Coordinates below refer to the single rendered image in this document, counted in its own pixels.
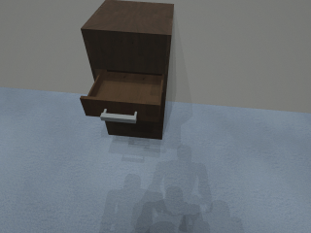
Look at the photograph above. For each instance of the handle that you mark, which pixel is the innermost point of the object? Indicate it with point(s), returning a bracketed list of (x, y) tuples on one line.
[(118, 118)]

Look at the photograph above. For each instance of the drawer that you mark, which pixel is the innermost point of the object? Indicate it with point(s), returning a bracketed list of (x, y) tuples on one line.
[(124, 93)]

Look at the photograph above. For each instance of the cabinet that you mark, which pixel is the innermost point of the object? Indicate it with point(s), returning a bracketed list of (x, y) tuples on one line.
[(131, 36)]

